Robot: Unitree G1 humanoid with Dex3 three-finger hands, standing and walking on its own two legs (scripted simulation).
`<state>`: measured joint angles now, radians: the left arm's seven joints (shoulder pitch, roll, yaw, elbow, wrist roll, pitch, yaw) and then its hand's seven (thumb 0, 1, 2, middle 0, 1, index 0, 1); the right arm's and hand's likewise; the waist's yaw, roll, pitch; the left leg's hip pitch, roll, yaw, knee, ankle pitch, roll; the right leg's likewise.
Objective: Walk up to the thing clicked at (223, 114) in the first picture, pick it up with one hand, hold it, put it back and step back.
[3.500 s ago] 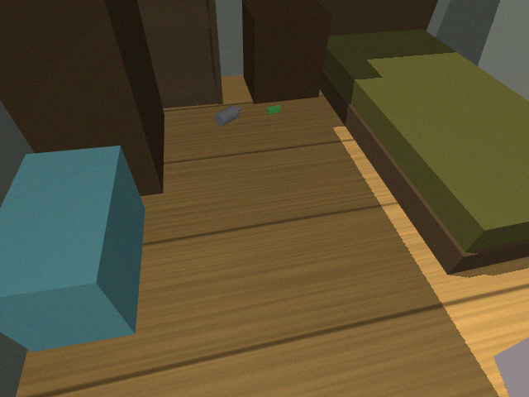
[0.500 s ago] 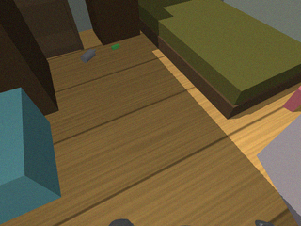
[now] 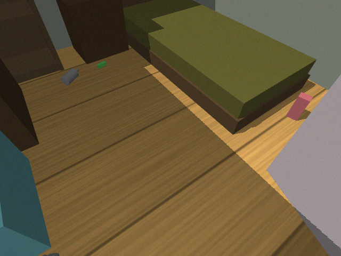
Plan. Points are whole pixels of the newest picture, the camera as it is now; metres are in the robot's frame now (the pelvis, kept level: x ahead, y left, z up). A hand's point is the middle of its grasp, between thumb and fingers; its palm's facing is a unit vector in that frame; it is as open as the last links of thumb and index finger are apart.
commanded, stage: walk up
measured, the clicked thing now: (71, 75) +1.70 +0.90 -0.72
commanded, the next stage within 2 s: stand in 0.48 s
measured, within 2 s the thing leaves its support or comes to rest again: neither
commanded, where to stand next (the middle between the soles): +0.06 +0.01 m, yaw -1 degrees
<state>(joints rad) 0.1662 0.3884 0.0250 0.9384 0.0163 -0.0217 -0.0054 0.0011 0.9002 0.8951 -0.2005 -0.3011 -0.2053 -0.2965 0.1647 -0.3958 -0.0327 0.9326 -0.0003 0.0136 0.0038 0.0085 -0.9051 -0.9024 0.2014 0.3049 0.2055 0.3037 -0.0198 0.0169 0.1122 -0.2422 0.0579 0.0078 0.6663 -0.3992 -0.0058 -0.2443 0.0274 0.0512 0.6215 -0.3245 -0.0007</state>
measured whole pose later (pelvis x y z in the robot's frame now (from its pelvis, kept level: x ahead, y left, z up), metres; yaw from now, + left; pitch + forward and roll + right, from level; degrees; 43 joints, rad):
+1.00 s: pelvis -0.01 +0.01 +0.02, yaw -1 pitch -2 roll +0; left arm 0.12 0.36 0.00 1.14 0.01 -0.02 -0.01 0.00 0.90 0.90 -0.20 -0.30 -0.21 -0.30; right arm 0.11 -0.35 -0.01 1.15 -0.01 -0.01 0.02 0.01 -0.91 -0.90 0.20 0.30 0.20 0.30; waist -0.01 0.00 0.05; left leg -0.10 0.03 0.03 0.32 -0.18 -0.02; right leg -0.13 -0.01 0.07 0.34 -0.16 0.02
